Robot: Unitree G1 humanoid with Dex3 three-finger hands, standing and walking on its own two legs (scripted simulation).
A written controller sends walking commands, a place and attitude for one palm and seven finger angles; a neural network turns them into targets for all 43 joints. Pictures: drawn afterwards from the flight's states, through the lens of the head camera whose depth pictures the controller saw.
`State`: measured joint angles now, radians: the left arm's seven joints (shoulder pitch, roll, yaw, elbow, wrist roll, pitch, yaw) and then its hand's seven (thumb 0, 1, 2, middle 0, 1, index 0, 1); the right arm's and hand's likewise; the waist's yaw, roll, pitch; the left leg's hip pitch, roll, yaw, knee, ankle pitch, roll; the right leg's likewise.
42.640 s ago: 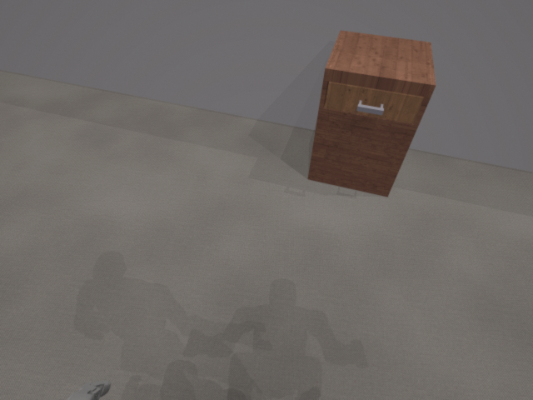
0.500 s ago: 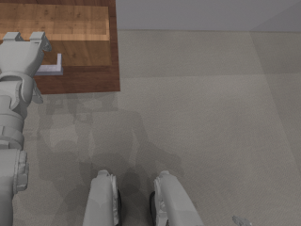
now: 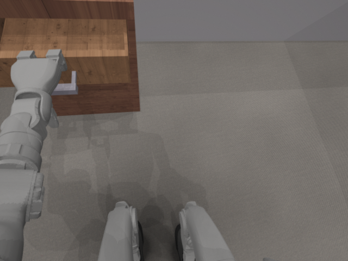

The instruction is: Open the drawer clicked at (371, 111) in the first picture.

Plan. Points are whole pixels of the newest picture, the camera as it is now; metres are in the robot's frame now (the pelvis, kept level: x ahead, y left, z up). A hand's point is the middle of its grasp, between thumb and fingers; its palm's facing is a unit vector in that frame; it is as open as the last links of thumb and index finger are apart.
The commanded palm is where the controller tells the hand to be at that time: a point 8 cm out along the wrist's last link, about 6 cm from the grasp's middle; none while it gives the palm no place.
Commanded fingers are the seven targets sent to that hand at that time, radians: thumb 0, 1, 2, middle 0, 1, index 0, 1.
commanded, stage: move the hooked fingers above the handle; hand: left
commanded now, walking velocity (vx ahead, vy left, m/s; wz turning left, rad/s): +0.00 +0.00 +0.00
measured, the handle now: (55, 82) +0.57 +0.28 -0.10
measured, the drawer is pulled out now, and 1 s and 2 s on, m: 0.12 0.12 0.12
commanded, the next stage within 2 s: none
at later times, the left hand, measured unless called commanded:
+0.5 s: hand (50, 96) +0.50 +0.26 -0.05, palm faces -0.19 -0.05 -0.98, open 13.8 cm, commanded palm +0.52 +0.23 +0.01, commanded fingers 0.00 -0.50 0.30 -0.30 -1.20 -0.30 -1.20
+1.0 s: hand (48, 100) +0.49 +0.27 -0.05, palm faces -0.17 -0.05 -0.98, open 13.8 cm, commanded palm +0.51 +0.24 +0.01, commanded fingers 0.00 -0.50 0.30 -0.30 -1.20 -0.30 -1.20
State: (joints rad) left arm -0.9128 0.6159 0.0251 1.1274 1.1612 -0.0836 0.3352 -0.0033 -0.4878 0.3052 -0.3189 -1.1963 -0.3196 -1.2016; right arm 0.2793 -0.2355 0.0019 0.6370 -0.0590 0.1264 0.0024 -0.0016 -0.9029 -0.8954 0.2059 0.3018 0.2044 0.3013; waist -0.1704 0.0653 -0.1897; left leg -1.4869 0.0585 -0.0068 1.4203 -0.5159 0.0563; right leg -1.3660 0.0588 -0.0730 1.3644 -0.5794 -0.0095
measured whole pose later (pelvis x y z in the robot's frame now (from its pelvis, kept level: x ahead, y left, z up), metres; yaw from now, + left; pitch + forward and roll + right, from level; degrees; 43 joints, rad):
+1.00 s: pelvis +0.00 +0.00 +0.00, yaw +0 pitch +34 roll -6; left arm -0.82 0.63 0.02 0.96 1.12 -0.21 0.24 0.00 -0.49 0.31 -0.33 -1.20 -0.31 -1.21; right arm 0.28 -0.22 0.00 0.68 -0.05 0.10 -0.03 0.00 -0.90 -0.90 0.21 0.30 0.21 0.30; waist -0.13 0.05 -0.19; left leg -1.51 0.05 -0.01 1.44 -0.52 0.06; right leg -1.39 0.05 -0.08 1.39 -0.59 -0.01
